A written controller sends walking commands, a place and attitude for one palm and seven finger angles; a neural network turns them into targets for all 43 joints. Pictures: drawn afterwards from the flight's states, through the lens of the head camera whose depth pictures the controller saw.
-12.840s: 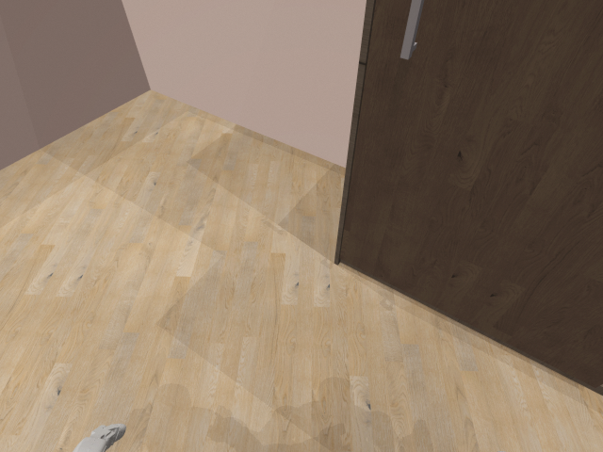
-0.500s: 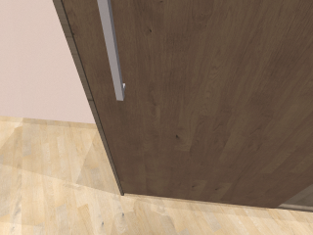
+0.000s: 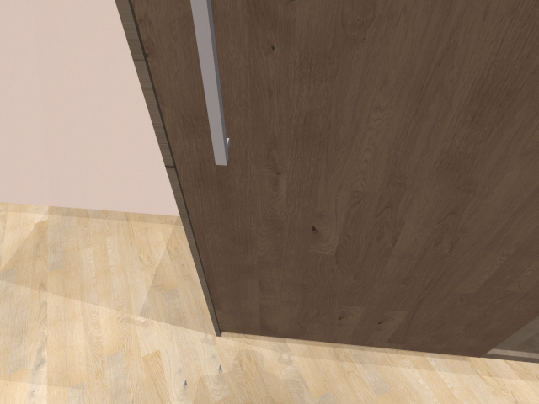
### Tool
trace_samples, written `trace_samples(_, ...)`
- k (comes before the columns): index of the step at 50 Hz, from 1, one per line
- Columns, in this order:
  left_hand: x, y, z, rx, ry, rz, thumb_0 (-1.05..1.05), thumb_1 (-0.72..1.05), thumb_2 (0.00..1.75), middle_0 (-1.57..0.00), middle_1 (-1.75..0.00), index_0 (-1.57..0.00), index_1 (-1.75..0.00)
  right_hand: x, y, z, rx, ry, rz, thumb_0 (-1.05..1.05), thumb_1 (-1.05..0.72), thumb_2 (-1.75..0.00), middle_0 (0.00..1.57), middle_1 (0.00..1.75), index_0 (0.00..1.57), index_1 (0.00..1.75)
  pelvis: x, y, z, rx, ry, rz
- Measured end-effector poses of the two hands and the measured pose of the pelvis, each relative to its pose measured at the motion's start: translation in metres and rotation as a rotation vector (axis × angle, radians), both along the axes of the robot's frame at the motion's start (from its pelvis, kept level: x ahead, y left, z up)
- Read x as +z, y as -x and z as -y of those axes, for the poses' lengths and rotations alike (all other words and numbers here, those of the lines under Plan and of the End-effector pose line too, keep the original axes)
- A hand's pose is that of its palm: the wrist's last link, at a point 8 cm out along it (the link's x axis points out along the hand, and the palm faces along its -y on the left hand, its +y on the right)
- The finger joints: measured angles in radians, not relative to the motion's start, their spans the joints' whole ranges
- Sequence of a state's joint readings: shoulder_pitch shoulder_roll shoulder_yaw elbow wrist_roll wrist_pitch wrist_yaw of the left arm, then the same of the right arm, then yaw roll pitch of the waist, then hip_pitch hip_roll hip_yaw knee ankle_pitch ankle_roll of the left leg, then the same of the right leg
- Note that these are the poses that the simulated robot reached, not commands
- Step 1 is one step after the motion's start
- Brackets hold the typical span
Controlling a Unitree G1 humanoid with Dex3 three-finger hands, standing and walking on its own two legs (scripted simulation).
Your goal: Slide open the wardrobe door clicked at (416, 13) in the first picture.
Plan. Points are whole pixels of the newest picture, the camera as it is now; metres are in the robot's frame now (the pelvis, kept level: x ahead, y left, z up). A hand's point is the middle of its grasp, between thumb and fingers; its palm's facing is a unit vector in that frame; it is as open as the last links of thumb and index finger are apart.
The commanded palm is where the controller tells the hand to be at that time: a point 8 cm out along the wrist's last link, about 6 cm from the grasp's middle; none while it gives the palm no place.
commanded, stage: look again from close up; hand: left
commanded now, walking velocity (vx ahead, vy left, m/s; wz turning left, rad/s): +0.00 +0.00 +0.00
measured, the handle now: (215, 85) +0.47 +0.11 +0.26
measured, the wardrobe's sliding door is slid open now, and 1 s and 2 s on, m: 0.00 0.00 0.00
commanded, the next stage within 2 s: raise the hand with hooked fingers in 1.22 s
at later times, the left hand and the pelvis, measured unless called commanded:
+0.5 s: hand out of the picture -0.02 +0.14 -0.17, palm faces +0.04 -0.99 -0.16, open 7.4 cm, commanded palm none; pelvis -0.01 -0.01 +0.00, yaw +1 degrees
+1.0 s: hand out of the picture -0.02 +0.14 -0.17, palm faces +0.06 -0.99 -0.16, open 7.4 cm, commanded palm none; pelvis -0.01 -0.01 +0.00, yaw +1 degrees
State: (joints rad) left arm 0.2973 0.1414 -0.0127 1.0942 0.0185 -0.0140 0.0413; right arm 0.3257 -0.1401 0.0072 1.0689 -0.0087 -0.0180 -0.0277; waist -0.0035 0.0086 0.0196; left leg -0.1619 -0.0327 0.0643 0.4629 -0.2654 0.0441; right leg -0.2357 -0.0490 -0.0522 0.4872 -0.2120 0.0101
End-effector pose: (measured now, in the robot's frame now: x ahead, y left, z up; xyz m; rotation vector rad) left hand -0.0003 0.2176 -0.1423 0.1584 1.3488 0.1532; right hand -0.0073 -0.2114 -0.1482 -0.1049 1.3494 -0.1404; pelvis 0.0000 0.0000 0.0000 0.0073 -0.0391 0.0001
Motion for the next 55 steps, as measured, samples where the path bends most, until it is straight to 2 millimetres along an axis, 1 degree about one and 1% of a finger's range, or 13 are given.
trace_samples(11, -0.001, 0.016, 0.009, 0.019, 0.022, -0.030, 0.01, 0.91, 0.90, -0.20, -0.30, -0.19, -0.30, 0.001, 0.010, -0.001, 0.005, -0.005, -0.033, 0.00, -0.91, -0.90, 0.20, 0.30, 0.20, 0.30, 0.001, 0.005, 0.002, 0.006, -0.001, 0.002)
trace_samples(22, -0.002, 0.028, 0.022, 0.033, 0.042, -0.053, 0.01, 0.91, 0.90, -0.20, -0.30, -0.19, -0.30, 0.001, 0.012, 0.002, 0.005, -0.009, -0.047, 0.00, -0.91, -0.90, 0.20, 0.30, 0.20, 0.30, 0.002, 0.007, 0.007, 0.008, -0.001, 0.003)
trace_samples(33, -0.003, 0.029, 0.028, 0.038, 0.047, -0.050, 0.01, 0.91, 0.90, -0.20, -0.30, -0.19, -0.30, 0.002, 0.014, 0.004, 0.001, -0.013, -0.055, 0.00, -0.91, -0.90, 0.20, 0.30, 0.20, 0.30, 0.003, 0.007, 0.012, 0.009, 0.001, 0.004)
trace_samples(55, -0.001, 0.030, 0.030, 0.049, 0.043, -0.053, 0.01, 0.91, 0.90, -0.20, -0.30, -0.19, -0.30, 0.002, 0.023, 0.001, -0.004, -0.025, -0.084, 0.00, -0.91, -0.90, 0.20, 0.30, 0.20, 0.30, 0.003, 0.007, 0.015, 0.010, -0.001, -0.002)
